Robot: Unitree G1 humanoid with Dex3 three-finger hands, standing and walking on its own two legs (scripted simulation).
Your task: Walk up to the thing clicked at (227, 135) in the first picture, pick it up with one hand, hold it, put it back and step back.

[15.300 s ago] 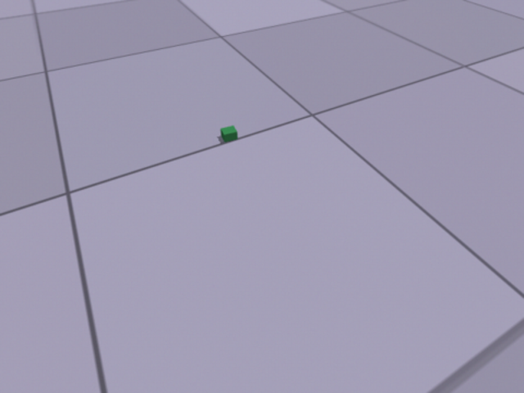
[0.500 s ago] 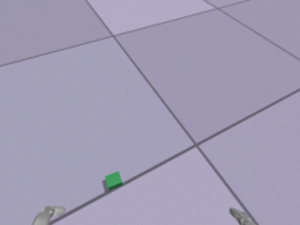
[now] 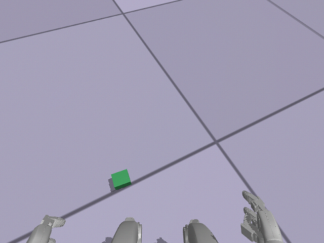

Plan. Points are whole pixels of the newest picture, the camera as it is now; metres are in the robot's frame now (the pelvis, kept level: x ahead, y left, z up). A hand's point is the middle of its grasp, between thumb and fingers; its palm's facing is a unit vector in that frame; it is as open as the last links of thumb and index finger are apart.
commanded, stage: rise first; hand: left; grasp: from above
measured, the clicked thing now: (121, 179) +0.46 +0.20 -0.64
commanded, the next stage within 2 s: none
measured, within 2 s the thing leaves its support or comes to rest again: neither
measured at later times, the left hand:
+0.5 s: hand (85, 205) +0.27 +0.28 -0.34, palm faces -0.37 -0.28 -0.89, open 13.8 cm
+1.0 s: hand (99, 189) +0.36 +0.27 -0.45, palm faces -0.35 -0.20 -0.91, open 13.7 cm
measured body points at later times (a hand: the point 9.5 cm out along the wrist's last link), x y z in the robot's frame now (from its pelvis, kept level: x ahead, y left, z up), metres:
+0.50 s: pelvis -0.06 -0.01 -0.19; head +0.13 +0.00 +0.22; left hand +0.29 +0.29 -0.29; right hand +0.10 -0.28 -0.32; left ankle +0.02 +0.12 -0.64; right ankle +0.01 -0.14 -0.64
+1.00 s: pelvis -0.08 +0.00 -0.29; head +0.14 +0.03 +0.10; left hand +0.38 +0.27 -0.40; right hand -0.04 -0.27 -0.41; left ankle +0.02 +0.12 -0.64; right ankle +0.01 -0.14 -0.64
